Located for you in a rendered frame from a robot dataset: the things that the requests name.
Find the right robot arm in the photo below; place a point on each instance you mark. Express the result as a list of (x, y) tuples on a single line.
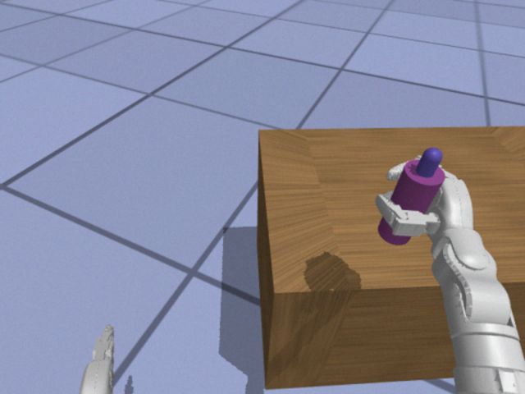
[(487, 351)]

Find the left robot hand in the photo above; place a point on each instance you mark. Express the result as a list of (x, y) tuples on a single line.
[(98, 374)]

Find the bottle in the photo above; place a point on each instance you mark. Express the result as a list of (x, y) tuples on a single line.
[(415, 190)]

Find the right robot hand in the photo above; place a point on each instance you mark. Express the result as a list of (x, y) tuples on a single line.
[(450, 208)]

